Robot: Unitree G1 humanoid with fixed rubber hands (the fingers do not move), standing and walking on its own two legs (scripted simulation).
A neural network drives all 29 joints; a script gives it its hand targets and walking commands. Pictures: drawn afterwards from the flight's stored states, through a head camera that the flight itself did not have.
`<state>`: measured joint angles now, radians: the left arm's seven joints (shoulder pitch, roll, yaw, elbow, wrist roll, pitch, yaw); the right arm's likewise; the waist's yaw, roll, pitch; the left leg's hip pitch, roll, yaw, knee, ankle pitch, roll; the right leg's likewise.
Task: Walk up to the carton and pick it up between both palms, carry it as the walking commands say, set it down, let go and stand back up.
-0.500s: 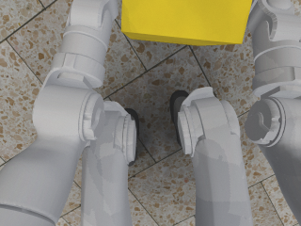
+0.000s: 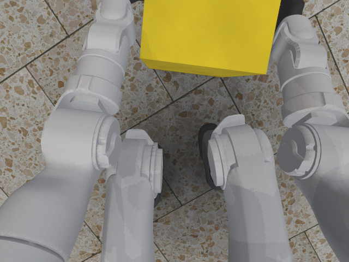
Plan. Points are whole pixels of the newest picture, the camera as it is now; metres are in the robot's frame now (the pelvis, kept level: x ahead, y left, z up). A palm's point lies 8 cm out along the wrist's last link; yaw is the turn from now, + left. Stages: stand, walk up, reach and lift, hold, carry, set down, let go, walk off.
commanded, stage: set down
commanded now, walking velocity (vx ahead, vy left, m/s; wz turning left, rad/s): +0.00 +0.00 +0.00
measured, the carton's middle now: (198, 23) +0.52 -0.08 -0.23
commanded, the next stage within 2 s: none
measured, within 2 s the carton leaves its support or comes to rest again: rests again in 0.28 s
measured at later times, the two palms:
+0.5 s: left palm (114, 6) +0.54 +0.08 -0.16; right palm (296, 21) +0.48 -0.24 -0.15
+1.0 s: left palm out of the picture +0.55 +0.10 -0.13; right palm (320, 17) +0.48 -0.27 -0.13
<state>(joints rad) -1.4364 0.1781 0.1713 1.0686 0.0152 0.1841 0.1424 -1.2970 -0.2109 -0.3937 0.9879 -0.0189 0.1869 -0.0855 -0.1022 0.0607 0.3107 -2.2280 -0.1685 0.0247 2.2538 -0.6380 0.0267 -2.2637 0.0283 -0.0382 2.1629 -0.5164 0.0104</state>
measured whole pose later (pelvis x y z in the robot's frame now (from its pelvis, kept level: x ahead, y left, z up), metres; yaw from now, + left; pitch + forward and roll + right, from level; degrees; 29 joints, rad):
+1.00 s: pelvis -0.01 +0.00 +0.04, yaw +0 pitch +30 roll -1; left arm -1.40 0.37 -0.01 0.84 -0.18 0.17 0.13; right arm -1.29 -0.34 -0.29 0.83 0.16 0.10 -0.10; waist -0.11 0.04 0.54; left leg -2.04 -0.15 0.02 2.14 -0.62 0.01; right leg -2.09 0.04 -0.03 2.06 -0.49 0.00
